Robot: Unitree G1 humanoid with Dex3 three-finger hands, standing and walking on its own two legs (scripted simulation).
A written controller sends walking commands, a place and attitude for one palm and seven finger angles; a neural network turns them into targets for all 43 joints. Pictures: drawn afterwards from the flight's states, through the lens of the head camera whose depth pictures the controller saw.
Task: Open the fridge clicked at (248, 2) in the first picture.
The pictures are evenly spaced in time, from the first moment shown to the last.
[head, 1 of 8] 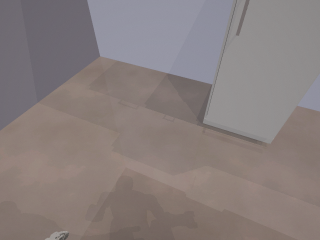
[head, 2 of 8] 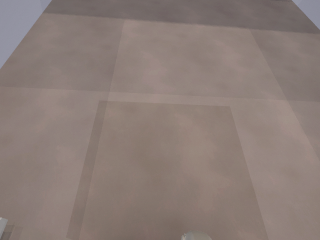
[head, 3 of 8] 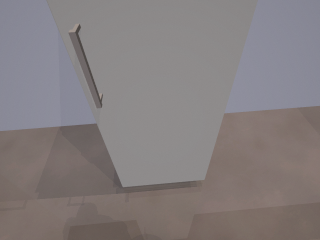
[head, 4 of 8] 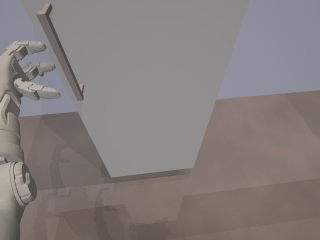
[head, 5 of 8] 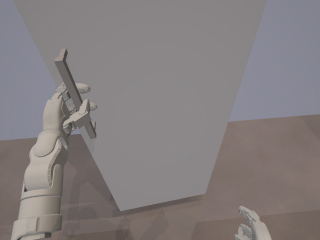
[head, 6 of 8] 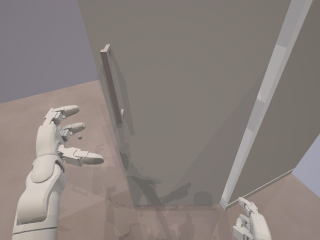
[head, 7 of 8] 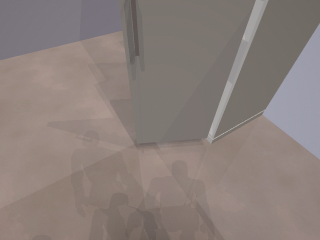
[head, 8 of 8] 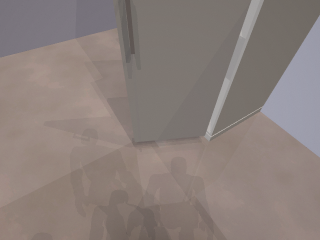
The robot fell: no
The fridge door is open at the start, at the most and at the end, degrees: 0 72 64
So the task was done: yes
